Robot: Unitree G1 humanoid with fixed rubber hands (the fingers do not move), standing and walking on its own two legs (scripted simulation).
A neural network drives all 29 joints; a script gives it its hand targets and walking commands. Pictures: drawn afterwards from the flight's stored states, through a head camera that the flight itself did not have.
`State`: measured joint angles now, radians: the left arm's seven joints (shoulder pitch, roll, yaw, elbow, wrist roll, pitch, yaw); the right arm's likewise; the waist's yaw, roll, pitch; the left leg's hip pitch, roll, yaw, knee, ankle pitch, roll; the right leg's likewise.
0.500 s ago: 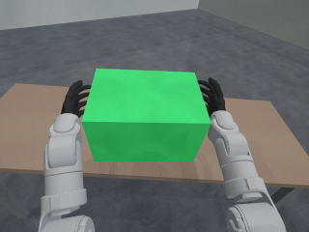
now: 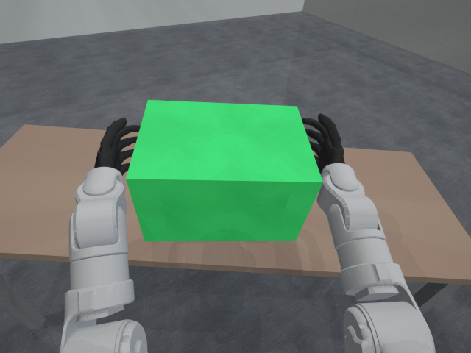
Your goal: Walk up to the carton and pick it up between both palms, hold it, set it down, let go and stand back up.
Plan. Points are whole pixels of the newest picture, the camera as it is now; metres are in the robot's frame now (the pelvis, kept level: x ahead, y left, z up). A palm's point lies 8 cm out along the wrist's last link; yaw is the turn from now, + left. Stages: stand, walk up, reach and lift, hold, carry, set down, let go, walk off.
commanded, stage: hold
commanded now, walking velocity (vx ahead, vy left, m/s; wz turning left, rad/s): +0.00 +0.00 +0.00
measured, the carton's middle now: (223, 171) +0.38 +0.00 +0.14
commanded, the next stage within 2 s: none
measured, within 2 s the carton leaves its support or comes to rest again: neither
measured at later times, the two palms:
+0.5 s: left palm (105, 172) +0.35 +0.19 +0.17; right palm (325, 163) +0.36 -0.16 +0.18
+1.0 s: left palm (108, 169) +0.35 +0.18 +0.18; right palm (328, 160) +0.36 -0.17 +0.19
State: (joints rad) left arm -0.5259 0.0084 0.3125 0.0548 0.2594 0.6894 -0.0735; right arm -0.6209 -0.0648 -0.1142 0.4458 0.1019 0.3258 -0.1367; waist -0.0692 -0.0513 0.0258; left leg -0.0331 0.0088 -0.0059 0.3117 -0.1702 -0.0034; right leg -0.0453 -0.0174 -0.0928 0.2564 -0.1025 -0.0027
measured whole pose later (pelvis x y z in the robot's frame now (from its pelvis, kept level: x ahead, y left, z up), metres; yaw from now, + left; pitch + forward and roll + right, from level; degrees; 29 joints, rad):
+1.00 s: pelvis +0.00 +0.00 +0.00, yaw +0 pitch -7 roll -1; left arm -0.51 0.00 0.32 0.04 0.26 0.68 -0.08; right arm -0.61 -0.07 -0.08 0.42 0.12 0.33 -0.15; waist -0.07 -0.05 0.03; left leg 0.00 0.01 -0.01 0.31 -0.18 -0.01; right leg -0.01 -0.01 -0.10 0.25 -0.11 0.00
